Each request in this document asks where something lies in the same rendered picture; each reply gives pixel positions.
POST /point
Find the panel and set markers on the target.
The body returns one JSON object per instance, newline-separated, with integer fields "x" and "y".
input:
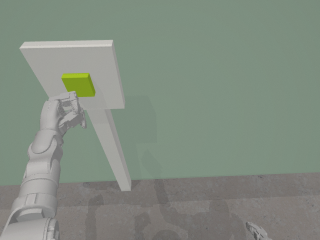
{"x": 49, "y": 60}

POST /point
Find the robot left forearm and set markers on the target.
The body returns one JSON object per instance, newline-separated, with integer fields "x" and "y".
{"x": 38, "y": 190}

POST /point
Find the button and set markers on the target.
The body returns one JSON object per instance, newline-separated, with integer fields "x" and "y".
{"x": 81, "y": 83}

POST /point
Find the robot left upper arm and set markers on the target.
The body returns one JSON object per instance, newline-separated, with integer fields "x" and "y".
{"x": 37, "y": 229}

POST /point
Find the left robot hand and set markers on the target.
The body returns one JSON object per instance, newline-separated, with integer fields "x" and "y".
{"x": 54, "y": 117}

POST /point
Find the right robot hand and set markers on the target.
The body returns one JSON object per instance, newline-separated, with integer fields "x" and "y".
{"x": 258, "y": 232}

